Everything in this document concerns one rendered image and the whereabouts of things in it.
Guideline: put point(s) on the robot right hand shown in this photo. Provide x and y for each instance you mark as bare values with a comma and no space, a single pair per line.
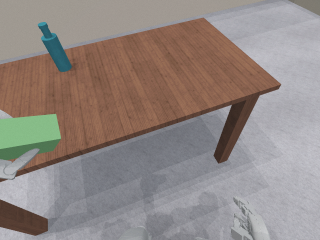
252,228

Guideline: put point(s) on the robot left thigh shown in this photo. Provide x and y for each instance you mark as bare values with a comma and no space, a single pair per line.
136,233

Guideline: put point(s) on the sponge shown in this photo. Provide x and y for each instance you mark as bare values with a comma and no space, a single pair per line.
22,134

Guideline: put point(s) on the robot left hand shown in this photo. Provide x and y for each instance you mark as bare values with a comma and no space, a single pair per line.
9,169

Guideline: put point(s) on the table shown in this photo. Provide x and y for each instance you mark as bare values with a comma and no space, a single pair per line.
124,87

